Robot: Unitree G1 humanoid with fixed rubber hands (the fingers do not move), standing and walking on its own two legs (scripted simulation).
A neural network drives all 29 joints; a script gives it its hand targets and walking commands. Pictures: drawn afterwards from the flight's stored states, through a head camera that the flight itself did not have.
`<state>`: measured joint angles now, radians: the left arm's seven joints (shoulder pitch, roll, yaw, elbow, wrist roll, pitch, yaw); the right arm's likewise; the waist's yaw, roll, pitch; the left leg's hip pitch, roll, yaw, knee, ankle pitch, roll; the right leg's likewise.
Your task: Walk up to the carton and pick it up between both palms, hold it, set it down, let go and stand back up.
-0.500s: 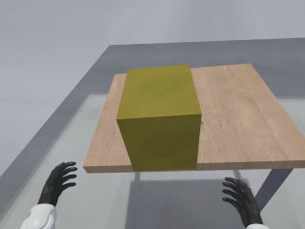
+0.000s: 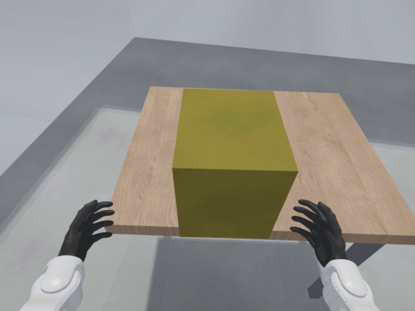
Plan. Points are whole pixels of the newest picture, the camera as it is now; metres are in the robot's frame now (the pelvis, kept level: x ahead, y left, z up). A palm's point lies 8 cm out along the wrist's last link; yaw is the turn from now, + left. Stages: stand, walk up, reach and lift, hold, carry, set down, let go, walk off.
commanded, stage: reach and lift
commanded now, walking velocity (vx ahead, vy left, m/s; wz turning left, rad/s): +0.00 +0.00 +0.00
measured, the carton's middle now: (226, 164) +0.45 -0.04 +0.02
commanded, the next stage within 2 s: none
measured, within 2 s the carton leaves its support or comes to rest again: neither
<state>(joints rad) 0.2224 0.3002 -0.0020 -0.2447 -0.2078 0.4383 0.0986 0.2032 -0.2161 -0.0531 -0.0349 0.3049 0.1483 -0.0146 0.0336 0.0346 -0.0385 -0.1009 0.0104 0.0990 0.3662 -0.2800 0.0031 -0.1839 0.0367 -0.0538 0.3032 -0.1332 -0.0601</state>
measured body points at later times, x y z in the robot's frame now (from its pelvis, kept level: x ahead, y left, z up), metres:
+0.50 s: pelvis -0.03 -0.02 +0.00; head -0.04 +0.01 +0.45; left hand +0.30 +0.18 +0.09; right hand +0.32 -0.22 +0.13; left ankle -0.05 +0.08 -0.75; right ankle +0.02 -0.11 -0.75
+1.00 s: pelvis -0.01 -0.02 +0.00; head +0.00 -0.01 +0.45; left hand +0.38 +0.17 +0.13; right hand +0.40 -0.23 +0.17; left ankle -0.05 +0.08 -0.75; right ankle +0.02 -0.11 -0.75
